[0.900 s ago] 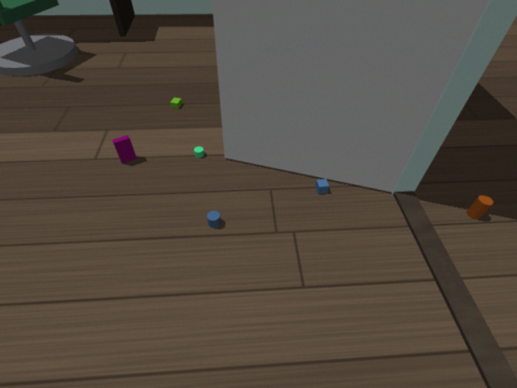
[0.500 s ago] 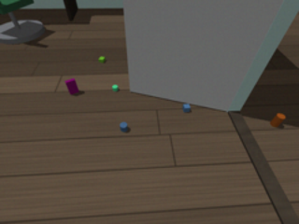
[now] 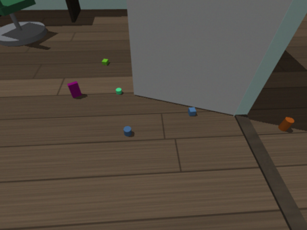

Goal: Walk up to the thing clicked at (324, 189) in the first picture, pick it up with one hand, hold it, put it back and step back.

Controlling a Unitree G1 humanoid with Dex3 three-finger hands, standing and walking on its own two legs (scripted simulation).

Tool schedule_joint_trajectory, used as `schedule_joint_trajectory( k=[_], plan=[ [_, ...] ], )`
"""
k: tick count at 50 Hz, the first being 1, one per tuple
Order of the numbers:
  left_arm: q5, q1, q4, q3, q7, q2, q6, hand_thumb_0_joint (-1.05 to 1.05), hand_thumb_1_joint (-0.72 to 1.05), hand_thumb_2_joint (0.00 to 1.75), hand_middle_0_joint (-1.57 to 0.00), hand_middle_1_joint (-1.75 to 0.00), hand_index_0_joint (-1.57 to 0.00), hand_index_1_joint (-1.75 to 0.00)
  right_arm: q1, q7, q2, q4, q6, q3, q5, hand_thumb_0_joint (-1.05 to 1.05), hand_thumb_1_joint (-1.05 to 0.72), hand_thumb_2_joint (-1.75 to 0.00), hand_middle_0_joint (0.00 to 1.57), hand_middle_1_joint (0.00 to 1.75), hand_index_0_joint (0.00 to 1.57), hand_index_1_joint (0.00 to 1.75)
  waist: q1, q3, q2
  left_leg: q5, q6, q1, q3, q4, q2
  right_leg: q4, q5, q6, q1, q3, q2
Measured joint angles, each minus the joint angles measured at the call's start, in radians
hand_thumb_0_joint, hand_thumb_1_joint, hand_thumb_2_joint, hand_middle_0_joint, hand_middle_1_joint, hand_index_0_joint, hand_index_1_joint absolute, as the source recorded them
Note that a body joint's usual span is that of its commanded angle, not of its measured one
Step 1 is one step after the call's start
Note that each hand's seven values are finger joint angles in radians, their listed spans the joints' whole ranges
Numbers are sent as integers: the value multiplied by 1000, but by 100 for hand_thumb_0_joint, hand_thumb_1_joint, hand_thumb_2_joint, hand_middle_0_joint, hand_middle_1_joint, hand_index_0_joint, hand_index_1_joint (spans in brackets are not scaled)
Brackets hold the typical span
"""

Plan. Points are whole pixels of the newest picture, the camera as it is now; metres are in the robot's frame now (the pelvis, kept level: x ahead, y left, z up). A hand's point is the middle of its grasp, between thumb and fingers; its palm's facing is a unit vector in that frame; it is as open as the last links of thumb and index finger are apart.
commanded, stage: stand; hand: left
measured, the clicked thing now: (191, 111) +1.20 -0.37 -0.76
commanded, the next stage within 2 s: walk up in 0.22 s
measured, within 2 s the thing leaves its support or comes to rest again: neither
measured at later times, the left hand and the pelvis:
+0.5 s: hand out of the picture +0.15 +0.23 -0.14, palm faces -0.18 -0.90 -0.39, open 7.4 cm; pelvis +0.04 -0.06 -0.02, yaw -11 degrees
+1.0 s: hand (124, 167) +0.38 +0.11 -0.18, palm faces -0.40 -0.86 -0.32, open 7.4 cm; pelvis +0.23 -0.12 -0.03, yaw -22 degrees
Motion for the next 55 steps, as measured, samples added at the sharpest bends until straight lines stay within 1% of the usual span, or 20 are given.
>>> schedule_joint_trajectory(
  k=[11, 13, 15, 18, 20, 23, 25, 26, 27, 28, 30, 33, 38, 42, 44, 45, 47, 49, 52, 55],
  plan=[
    [0, 4, 3, 0, 0, 0, 0, 0, 91, 89, -21, -30, -20, -30, 4, 2, 1, 2, 1, 0, -1, 0, -90, -89, 20, 30, 20, 30, -1, 3, 1, 0, -2, -1, -2, -4, 2, -5, 0, -2, 0, -2, 2],
    [15, 32, -37, 27, -26, 7, 12, 0, 91, 89, -21, -30, -20, -30, 14, 12, 1, -25, -10, -22, -14, 0, -90, -89, 21, 30, 20, 30, 10, -2, -7, -48, 15, -17, 23, 37, 4, 76, -74, -16, -43, 23, 6],
    [28, 63, -66, 50, -53, 22, 32, 0, 90, 89, -21, -30, -20, -30, 30, 16, -6, -69, -35, -48, -21, 0, -90, -89, 21, 30, 21, 30, 13, -7, -12, -55, 23, -24, 60, 63, 13, 280, -170, -20, -140, 30, 6],
    [33, 87, -94, 72, -81, 55, 48, 0, 91, 89, -21, -30, -20, -30, 62, 13, -23, -119, -61, -70, -28, 0, -90, -89, 21, 30, 21, 30, 2, -5, -25, -78, 15, -7, 95, 66, 28, 502, -194, -14, -266, 34, -23],
    [31, 101, -117, 85, -101, 74, 47, 0, 91, 89, -21, -30, -20, -30, 85, 15, -44, -134, -62, -80, -36, 0, -90, -89, 21, 30, 21, 30, 4, -1, -23, -95, 6, 18, 116, 64, 47, 515, -196, -8, -304, 29, -55],
    [29, 120, -145, 98, -123, 94, 42, 0, 91, 89, -20, -30, -20, -30, 107, 20, -85, -146, -55, -96, -45, 0, -90, -89, 21, 30, 21, 30, 7, 4, -8, -143, -14, 50, 147, 98, 84, 422, -175, -6, -310, 14, -96],
    [31, 133, -157, 105, -128, 107, 34, 0, 91, 89, -20, -30, -20, -30, 115, 22, -109, -153, -49, -104, -47, 0, -90, -89, 21, 30, 21, 30, 7, 5, 2, -202, -22, 57, 165, 161, 113, 356, -137, -12, -288, -8, -109],
    [32, 142, -163, 109, -126, 117, 26, 0, 91, 89, -20, -30, -20, -30, 120, 23, -119, -157, -45, -106, -47, 0, -90, -89, 21, 30, 21, 30, 7, 2, 6, -246, -15, 49, 169, 217, 132, 328, -106, -9, -271, -20, -104],
    [33, 144, -169, 115, -120, 119, 14, 0, 91, 89, -20, -30, -20, -30, 121, 21, -131, -160, -38, -108, -46, 0, -90, -89, 21, 30, 21, 30, 6, 6, 26, -290, 10, 24, 151, 306, 164, 348, -71, 0, -269, -33, -81],
    [33, 145, -179, 120, -110, 117, 3, 0, 91, 89, -20, -30, -20, -30, 121, 17, -137, -159, -28, -109, -41, 1, -90, -89, 21, 30, 21, 30, 8, 10, 42, -334, 24, -24, 104, 435, 174, 390, -94, 3, -276, -45, -60],
    [21, 158, -199, 118, -93, 102, -12, 0, 91, 89, -20, -30, -20, -30, 110, 18, -138, -155, -10, -103, -29, 1, -90, -89, 20, 30, 20, 30, 24, 15, 47, -350, 27, -127, 35, 662, 126, 415, -133, -10, -268, -42, -38],
    [7, 183, -210, 92, -80, 61, -14, 0, 91, 89, -20, -30, -20, -30, 100, 29, -135, -165, -18, -90, -12, 1, -90, -90, 20, 30, 20, 30, 34, 22, 66, -264, 34, -248, 33, 771, 88, 330, -123, -25, -193, -38, -6],
    [4, 236, -227, 66, -76, 36, -19, 0, 90, 89, -21, -30, -20, -30, 116, 56, -96, -213, -40, -75, -16, 1, -90, -90, 20, 30, 20, 30, 43, 14, 49, -198, 25, -344, 58, 574, 78, 210, -115, -36, -93, -10, 29],
    [8, 257, -244, 60, -75, 44, -22, 0, 90, 89, -21, -30, -20, -30, 138, 66, -72, -235, -50, -72, -21, 1, -90, -89, 20, 30, 20, 30, 43, 11, 21, -111, 24, -340, 59, 395, 76, 206, -162, -24, -45, 13, 43],
    [11, 264, -250, 58, -72, 53, -20, 0, 90, 89, -21, -30, -20, -30, 156, 65, -70, -249, -67, -75, -24, 0, -90, -89, 21, 30, 20, 30, 35, 3, 0, -59, 29, -296, 69, 310, 64, 272, -225, -16, -50, 32, 37],
    [11, 263, -250, 60, -67, 59, -19, 0, 90, 89, -21, -30, -20, -30, 160, 60, -68, -257, -79, -78, -28, 0, -90, -89, 21, 30, 21, 30, 27, 5, -21, -29, 31, -287, 87, 316, 54, 357, -260, -29, -77, 48, 25],
    [11, 241, -235, 58, -53, 63, -10, 0, 90, 89, -21, -30, -20, -30, 166, 48, -59, -269, -94, -80, -25, 0, -90, -89, 21, 30, 21, 30, 3, 13, -49, -78, 32, -272, 117, 359, 47, 588, -279, -47, -167, 96, 40],
    [9, 216, -228, 51, -48, 76, -11, 1, 90, 89, -21, -30, -20, -30, 182, 44, -48, -269, -94, -75, -13, 0, -90, -89, 21, 30, 21, 30, -17, 14, -68, -100, 31, -227, 134, 332, 46, 736, -239, -49, -251, 98, 48],
    [1, 182, -235, 55, -55, 93, -24, 1, 91, 89, -21, -30, -20, -30, 216, 40, -41, -264, -93, -63, -10, 0, -90, -89, 21, 30, 21, 30, -34, 15, -83, -96, 27, -140, 157, 242, 45, 752, -166, -31, -339, 71, 13],
    [-1, 150, -250, 62, -66, 102, -25, 0, 91, 89, -21, -30, -20, -30, 249, 39, -51, -263, -94, -60, -14, 0, -90, -89, 21, 30, 21, 30, -46, 21, -73, -97, 23, -65, 174, 169, 50, 644, -137, -11, -388, 56, -23]
  ],
)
